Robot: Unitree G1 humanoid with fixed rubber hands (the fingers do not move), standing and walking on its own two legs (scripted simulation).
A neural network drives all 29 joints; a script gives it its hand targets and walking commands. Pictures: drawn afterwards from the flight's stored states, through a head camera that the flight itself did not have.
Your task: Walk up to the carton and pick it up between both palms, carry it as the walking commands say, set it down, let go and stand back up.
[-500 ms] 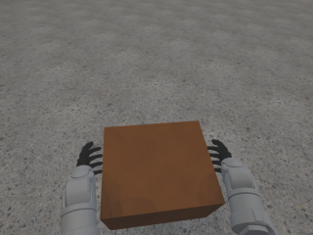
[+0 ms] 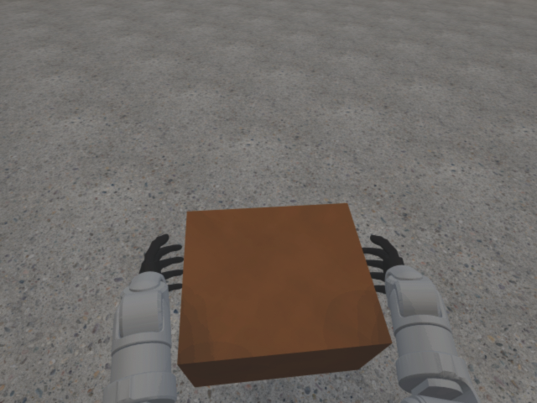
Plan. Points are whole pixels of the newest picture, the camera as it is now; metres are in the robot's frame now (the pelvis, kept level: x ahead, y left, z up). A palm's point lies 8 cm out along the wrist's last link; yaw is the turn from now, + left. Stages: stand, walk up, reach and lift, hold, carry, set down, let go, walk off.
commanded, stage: reach and lift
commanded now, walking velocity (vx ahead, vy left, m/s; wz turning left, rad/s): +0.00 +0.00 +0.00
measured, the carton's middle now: (273, 291) +0.32 +0.01 -0.03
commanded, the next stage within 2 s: hold in 1.10 s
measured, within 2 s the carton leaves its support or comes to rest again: neither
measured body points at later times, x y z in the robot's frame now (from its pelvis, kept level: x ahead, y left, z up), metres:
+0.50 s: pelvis +0.01 +0.01 +0.00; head -0.04 +0.01 +0.45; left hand +0.29 +0.19 +0.04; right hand +0.30 -0.19 +0.03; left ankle +0.01 +0.14 -0.75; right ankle -0.02 -0.12 -0.75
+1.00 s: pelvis +0.00 +0.01 +0.00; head -0.05 +0.01 +0.45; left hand +0.29 +0.19 +0.04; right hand +0.29 -0.19 +0.03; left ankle +0.01 +0.14 -0.75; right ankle -0.02 -0.12 -0.75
